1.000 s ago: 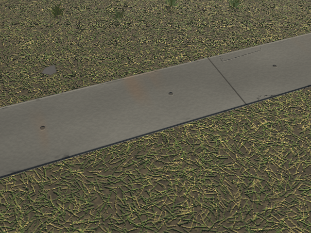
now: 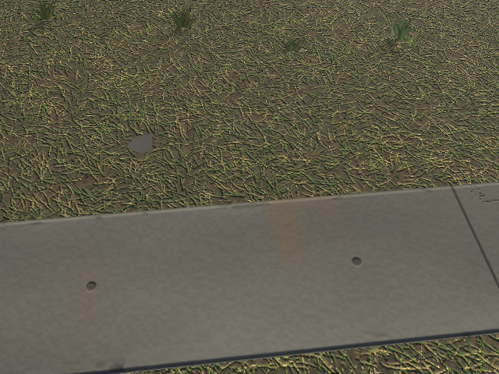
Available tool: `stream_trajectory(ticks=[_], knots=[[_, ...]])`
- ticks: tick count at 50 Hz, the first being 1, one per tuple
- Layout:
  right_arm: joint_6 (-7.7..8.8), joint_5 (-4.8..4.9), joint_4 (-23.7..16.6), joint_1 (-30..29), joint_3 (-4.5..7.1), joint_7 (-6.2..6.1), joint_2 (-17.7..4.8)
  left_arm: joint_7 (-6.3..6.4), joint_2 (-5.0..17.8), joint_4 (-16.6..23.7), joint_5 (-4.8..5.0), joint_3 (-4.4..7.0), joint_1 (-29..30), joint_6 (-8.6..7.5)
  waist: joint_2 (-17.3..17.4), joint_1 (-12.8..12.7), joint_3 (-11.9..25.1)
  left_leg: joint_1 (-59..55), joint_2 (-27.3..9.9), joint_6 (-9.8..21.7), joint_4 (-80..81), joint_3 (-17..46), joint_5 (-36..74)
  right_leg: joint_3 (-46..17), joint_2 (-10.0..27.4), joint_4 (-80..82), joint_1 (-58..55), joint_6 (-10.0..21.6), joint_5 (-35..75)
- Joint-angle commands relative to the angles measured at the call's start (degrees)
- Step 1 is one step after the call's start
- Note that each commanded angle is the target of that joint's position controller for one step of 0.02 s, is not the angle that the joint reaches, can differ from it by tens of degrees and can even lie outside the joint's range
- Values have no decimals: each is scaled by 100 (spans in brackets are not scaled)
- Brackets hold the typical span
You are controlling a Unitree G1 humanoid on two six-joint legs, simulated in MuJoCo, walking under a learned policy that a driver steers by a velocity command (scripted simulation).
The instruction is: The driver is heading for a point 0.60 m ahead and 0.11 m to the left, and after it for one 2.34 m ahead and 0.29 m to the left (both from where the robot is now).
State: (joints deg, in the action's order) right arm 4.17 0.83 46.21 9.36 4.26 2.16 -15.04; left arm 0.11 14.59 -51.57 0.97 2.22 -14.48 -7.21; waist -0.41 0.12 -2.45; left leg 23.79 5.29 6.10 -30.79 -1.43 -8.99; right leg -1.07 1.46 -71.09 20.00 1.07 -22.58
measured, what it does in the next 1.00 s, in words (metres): walks ahead, turning left: right foot, then left foot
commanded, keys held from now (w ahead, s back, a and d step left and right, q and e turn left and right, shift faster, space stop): w+q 0.20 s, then q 0.62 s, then no key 0.10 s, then w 0.08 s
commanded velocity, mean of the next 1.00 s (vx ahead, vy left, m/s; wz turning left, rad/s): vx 0.22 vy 0.00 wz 0.55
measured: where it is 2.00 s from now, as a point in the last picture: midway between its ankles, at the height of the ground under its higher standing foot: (209, 276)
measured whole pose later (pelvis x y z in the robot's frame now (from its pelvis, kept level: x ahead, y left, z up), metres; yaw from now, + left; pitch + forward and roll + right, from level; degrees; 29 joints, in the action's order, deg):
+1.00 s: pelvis +0.28 +0.03 +0.03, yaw +33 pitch +2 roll -2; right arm 6.8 -1.0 39.1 13.5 4.0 1.5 -17.8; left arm 1.0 17.3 -39.7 -3.7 4.7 -10.3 -4.3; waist 0.3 0.3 -1.7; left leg 10.6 0.7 3.8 -17.6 1.1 -8.7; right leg 1.5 2.1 -50.6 26.7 -2.8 -19.8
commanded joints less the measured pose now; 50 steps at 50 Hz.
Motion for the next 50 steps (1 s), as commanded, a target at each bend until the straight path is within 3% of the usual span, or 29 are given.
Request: stream_trajectory(ticks=[1,4,6,10,14,17,18,19,20,21,22,23,24,25,26,28,30,34,36,38,40,41,42,43,44,46,47,48,50], knots=[[69,-56,-386,253,95,-49,-487,43,768,629,-107,225,209,-131,-15,-53,658,-1768,-1588,1156,1706,2392,957,-443,543,241,1676,12,416],[79,-19,-413,384,152,-137,-716,83,568,772,-192,225,241,47,156,-165,447,-1084,-1387,1189,1911,1953,1500,-265,519,1069,1498,-247,746],[67,0,-392,608,196,-219,-871,110,513,958,-213,210,707,83,217,-36,314,-929,-1244,1086,1934,1747,1577,-185,411,1871,1614,-389,1413],[-11,54,-352,968,198,-288,-860,49,347,1228,-150,145,1542,42,459,304,264,-876,-937,707,1740,1598,979,-142,40,3542,1214,-382,2702],[-170,69,-275,1258,204,-355,-843,-29,516,1493,-141,190,1893,-18,615,392,350,-1369,-970,435,910,1988,1792,-189,-332,4270,903,-277,2654],[-279,56,-493,940,203,-444,-801,-62,707,1421,-165,271,1406,-88,795,60,620,-1772,-915,202,27,2428,2103,-259,-391,4762,311,-42,2438],[-280,51,-628,724,165,-442,-700,-39,840,1349,-240,311,934,-122,729,-218,933,-1553,-639,-16,-679,2277,2160,-297,-119,5044,-551,166,3215],[90,-746,-230,1799,-172,120,-30,140,854,917,-92,172,-579,-69,-833,-463,2443,-1029,-4,-497,-1470,2012,1729,-1018,966,4367,-3178,1278,5528],[327,-558,-251,2888,-177,216,412,61,1343,1066,-329,219,-958,-14,-2055,-130,3249,995,918,-1045,-3541,1493,-3198,-3165,2658,4232,-5217,3171,7855],[343,-348,-225,2509,3,283,-568,-13,1330,1111,-514,353,-473,48,-846,-253,2596,2050,194,-1099,-4614,1221,-3199,-3734,3042,4687,-4605,3002,6029],[177,-313,-312,1543,133,128,-956,45,1125,1210,-298,355,-30,62,-388,-356,1510,2083,-278,-1125,-4897,944,-2780,-2796,2361,4974,-3205,2163,4071],[60,-470,-367,1271,162,-45,-928,70,618,1312,-98,149,553,69,-249,-19,1141,1342,-627,-1065,-4285,863,-2207,-1870,1848,5523,-1774,1492,3070],[23,-619,-270,1372,88,-111,-733,104,371,1456,-32,52,890,73,-581,176,849,764,-815,-1045,-3768,894,-1966,-1290,1488,5696,-1016,1318,3262],[27,-716,-316,1331,-6,-80,-483,144,447,1558,-101,88,1010,79,-713,292,809,335,-817,-1060,-3815,615,-1934,-918,1337,5846,-549,1376,3631],[11,-675,-328,1363,-65,9,-355,196,593,1702,-166,174,1148,39,-607,272,883,178,-747,-1058,-3865,351,-1774,-621,1229,5947,-441,1467,3576],[-18,-476,-272,1493,-149,199,-218,246,943,1879,-255,359,1227,-69,-328,226,867,-122,-801,-1074,-3006,20,-1373,-33,1028,6119,-257,1425,2907],[-33,-456,-391,1164,-156,268,-302,260,1136,1838,-258,503,901,-74,-413,13,701,-119,-903,-1046,-2393,-94,-1163,-8,1189,6211,-401,1468,2461],[-66,-422,-608,817,-187,179,-424,262,1012,1852,-319,587,572,-111,-451,-141,604,226,-1169,-695,-1403,146,-1024,-401,1826,6138,-1262,1580,2248],[-40,-386,-635,777,-142,163,-545,290,991,1931,-346,602,660,-107,-494,-136,639,93,-1104,-512,-1054,81,-917,-311,1875,6106,-1469,1469,2024],[20,-277,-692,686,-79,205,-636,320,1021,1951,-366,603,810,-77,-454,-55,639,-320,-943,-278,-365,-37,-430,-54,1765,5898,-1445,1204,1674],[127,-143,-763,694,28,280,-755,319,1009,1877,-374,558,913,-1,-383,54,702,-1128,-646,79,539,-137,475,238,1571,5469,-1149,836,1378],[191,-136,-823,783,101,283,-860,288,818,1782,-380,479,744,47,-111,104,817,-1676,-785,412,935,104,1296,480,1359,5049,-894,524,1118],[267,-51,-994,831,270,142,-1565,284,263,2078,-347,312,368,78,1340,-160,1450,-2791,-2349,1798,1205,2086,3602,1350,398,3651,-16,-167,-188],[399,-241,-1090,979,362,77,-1753,243,541,2054,-346,321,553,-11,862,197,883,-2916,-2916,2219,1503,3074,2974,607,-149,2991,1295,-405,-1354],[484,-386,-909,968,401,-36,-1666,188,706,1915,-346,350,756,65,585,285,542,-2679,-2595,1659,1616,2537,2053,53,70,2560,1597,-415,-1049],[423,-126,-973,576,234,-67,-1168,222,992,1669,-468,479,534,174,797,67,565,-2502,-2187,1164,1587,1878,1892,15,173,1956,1584,-510,-587],[366,-57,-938,626,191,-88,-1015,181,861,1611,-513,421,477,220,800,44,495,-2199,-2078,1020,1821,1730,1207,5,237,1775,1380,-458,-257],[301,-101,-944,666,168,-108,-983,119,704,1507,-518,361,340,253,757,30,362,-1922,-1945,923,2157,1639,167,63,219,1710,1232,-398,277],[262,-251,-902,785,108,-125,-868,-31,656,1306,-460,325,183,316,792,99,157,-1958,-1831,746,2458,1637,-987,162,129,1765,1416,-332,827]])
Keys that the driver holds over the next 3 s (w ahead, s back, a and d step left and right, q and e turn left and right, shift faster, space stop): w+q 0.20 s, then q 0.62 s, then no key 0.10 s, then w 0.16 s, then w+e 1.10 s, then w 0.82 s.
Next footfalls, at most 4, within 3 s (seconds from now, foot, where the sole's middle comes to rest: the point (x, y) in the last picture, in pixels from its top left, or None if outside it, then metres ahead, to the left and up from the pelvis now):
0.38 right None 0.41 -0.10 -0.76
0.80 left None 0.27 0.12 -0.76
1.40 right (256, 322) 0.59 0.01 -0.76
1.86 left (168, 245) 0.83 0.27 -0.76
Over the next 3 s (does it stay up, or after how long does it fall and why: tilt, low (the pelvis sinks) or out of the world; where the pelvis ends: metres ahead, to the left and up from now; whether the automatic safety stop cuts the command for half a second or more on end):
stays up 1.37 0.05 -0.14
